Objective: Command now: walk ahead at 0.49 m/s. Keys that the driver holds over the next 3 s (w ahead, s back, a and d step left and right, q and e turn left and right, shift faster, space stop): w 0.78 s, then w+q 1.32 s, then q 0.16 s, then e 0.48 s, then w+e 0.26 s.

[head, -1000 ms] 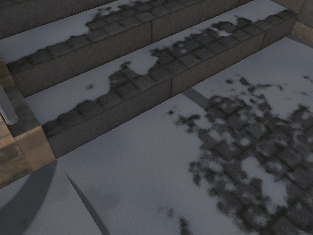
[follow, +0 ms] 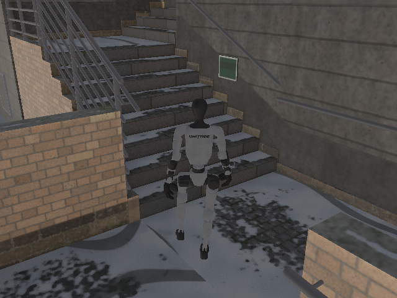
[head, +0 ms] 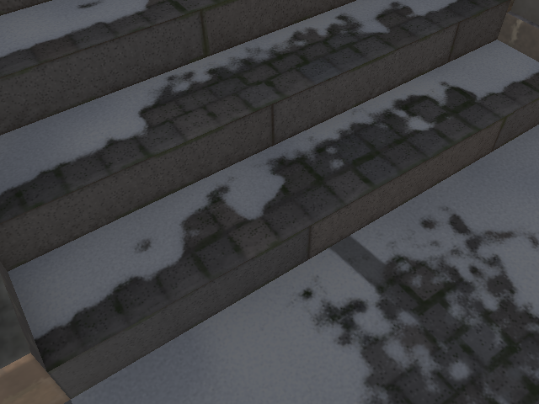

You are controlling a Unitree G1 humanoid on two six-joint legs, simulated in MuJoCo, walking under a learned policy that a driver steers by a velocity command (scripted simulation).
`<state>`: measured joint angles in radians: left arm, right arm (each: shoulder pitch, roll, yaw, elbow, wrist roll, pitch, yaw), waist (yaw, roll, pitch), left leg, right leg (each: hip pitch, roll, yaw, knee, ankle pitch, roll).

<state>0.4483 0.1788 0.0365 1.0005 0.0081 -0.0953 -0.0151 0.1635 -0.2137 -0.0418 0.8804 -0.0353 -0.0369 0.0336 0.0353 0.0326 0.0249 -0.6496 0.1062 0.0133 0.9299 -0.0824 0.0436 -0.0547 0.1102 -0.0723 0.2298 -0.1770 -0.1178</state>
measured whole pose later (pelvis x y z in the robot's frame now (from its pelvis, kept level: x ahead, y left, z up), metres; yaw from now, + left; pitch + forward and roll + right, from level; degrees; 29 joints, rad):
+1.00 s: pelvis +0.54 -0.01 +0.00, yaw +3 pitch +0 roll +0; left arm 0.23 0.20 0.04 0.98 0.02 -0.11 0.00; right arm 0.29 -0.21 -0.05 1.02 -0.03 -0.05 0.00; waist -0.02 0.04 0.05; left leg -0.48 0.04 0.00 1.19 -0.28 0.08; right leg -0.21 0.04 -0.16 0.37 -0.16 -0.10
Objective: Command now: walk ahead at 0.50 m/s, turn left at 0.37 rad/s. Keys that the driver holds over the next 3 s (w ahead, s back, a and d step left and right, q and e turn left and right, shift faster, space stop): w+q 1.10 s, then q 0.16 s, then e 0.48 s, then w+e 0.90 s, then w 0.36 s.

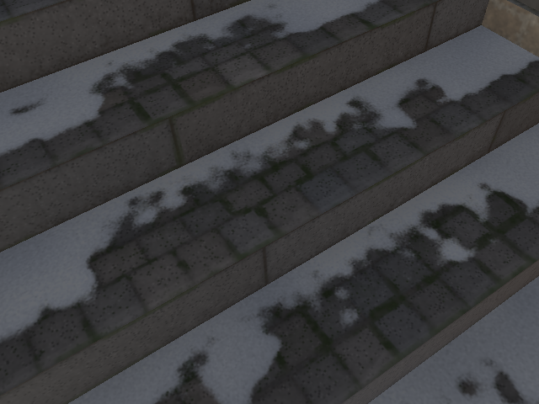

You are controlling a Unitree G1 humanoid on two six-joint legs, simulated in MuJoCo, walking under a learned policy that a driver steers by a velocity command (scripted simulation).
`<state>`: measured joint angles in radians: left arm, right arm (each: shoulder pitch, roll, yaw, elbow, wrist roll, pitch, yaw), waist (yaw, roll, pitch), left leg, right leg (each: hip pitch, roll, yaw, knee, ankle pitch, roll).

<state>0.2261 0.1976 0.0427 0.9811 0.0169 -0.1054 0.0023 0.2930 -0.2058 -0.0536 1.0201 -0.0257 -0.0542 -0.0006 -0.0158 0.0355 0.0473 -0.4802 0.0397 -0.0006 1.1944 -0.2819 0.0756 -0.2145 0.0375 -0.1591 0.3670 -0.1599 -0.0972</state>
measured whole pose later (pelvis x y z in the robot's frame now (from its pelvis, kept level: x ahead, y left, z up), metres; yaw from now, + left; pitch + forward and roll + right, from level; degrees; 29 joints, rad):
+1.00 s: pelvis +0.56 +0.17 +0.17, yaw +33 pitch +6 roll -4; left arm -0.13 0.04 -0.09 0.49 0.04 -0.01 -0.01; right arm 0.56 -0.17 -0.04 0.98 0.00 -0.07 -0.05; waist -0.13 0.01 0.04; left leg 0.05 -0.08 -0.28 0.20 -0.24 0.15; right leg -1.19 -0.01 -0.12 1.44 -0.41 -0.08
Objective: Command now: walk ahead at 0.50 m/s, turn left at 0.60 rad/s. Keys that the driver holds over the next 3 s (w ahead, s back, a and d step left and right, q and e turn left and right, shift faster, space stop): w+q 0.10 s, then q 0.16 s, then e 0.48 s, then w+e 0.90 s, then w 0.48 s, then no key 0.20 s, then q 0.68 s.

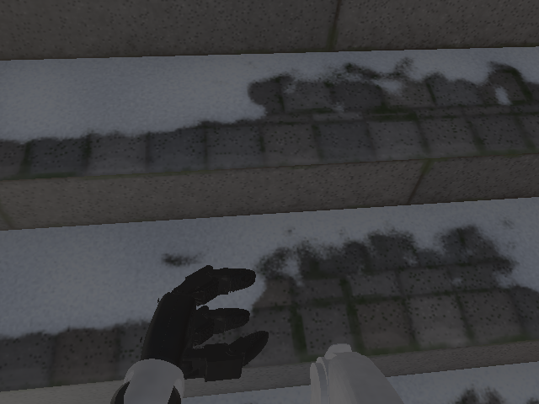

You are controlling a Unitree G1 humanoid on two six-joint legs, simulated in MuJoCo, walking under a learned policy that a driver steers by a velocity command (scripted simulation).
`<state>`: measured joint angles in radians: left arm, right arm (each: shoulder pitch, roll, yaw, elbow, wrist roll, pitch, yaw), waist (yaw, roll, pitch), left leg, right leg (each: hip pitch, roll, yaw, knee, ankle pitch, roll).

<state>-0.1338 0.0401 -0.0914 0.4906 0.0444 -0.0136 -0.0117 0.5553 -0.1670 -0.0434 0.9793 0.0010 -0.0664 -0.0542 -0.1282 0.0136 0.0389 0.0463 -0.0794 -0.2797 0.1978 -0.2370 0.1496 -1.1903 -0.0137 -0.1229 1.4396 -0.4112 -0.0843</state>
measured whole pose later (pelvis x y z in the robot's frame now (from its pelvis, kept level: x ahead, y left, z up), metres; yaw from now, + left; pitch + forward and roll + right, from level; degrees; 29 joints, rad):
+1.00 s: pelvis +0.40 +0.14 +0.30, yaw -5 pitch +0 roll +0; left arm 0.16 0.18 0.07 0.62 0.05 0.05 0.00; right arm 0.29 -0.20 -0.05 0.79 -0.02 -0.06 -0.08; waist -0.01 0.01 -0.03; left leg -0.34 0.13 0.36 0.64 -0.30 0.07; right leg -0.84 -0.04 -0.03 1.46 -0.12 0.02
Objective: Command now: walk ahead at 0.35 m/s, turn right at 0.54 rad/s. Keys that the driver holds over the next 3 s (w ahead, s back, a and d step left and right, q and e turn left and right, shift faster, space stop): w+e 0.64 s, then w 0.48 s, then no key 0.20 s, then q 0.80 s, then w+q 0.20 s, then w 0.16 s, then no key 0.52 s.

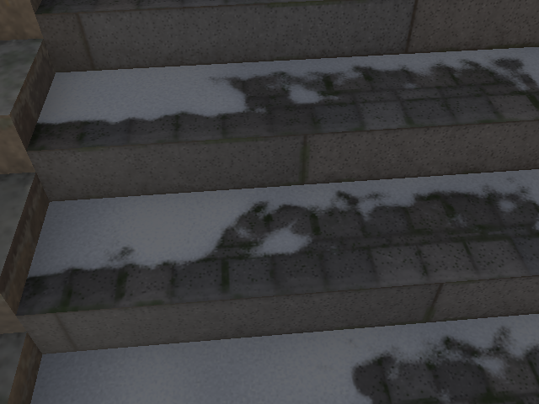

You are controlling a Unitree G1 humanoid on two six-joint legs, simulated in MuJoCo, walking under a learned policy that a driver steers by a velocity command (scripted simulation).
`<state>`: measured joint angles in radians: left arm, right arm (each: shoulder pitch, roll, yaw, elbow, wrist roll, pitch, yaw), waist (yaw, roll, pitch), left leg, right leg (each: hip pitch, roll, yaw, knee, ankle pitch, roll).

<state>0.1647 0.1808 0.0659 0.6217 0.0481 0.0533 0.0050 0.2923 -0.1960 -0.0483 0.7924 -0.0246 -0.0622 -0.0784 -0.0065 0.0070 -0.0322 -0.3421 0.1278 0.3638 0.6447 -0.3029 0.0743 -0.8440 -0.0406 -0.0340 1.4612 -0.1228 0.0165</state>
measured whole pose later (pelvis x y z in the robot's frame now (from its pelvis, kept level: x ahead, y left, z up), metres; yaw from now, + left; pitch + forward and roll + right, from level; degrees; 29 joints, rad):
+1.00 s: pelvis +0.48 -0.16 +0.16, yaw -28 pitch +3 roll +1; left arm 0.07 0.13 0.03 0.57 0.04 -0.06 -0.01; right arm 0.40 -0.20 -0.07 0.98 -0.03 -0.09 0.00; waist 0.01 -0.05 -0.05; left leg -0.37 -0.02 0.16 0.69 -0.37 0.07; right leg -1.01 0.07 0.12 1.93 -0.18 -0.12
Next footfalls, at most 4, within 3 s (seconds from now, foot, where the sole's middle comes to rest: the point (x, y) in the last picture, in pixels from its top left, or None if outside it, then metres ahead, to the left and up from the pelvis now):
0.36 right None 0.19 -0.17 -0.76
0.76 left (336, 374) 0.54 -0.11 -0.60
1.30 right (475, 235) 0.80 -0.44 -0.43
1.94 left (378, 232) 0.81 -0.22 -0.43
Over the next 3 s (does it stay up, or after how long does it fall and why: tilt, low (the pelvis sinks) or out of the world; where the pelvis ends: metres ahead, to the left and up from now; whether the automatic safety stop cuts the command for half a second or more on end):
stays up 1.00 -0.26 0.46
